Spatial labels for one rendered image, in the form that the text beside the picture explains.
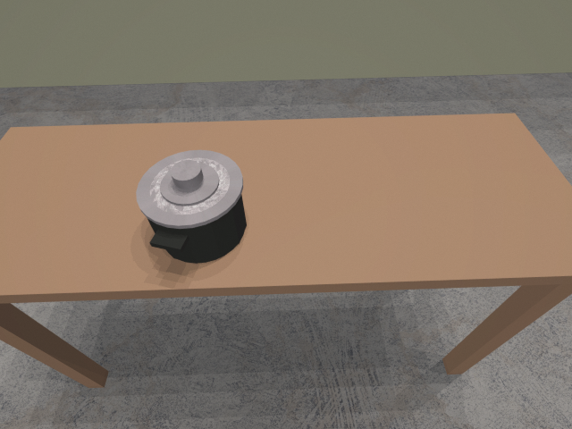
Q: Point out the table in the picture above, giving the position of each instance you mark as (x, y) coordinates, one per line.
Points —
(331, 205)

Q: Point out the pot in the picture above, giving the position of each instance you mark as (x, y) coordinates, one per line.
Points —
(203, 243)

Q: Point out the lid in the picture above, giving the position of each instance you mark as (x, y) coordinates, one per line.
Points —
(169, 206)

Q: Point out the knob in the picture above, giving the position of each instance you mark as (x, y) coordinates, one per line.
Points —
(187, 174)

